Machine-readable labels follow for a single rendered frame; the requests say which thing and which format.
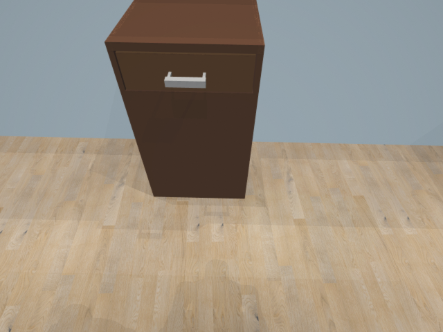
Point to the handle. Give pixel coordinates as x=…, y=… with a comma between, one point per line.
x=185, y=82

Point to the drawer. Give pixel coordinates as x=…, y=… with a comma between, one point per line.
x=232, y=72

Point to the cabinet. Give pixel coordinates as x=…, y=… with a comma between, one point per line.
x=193, y=144

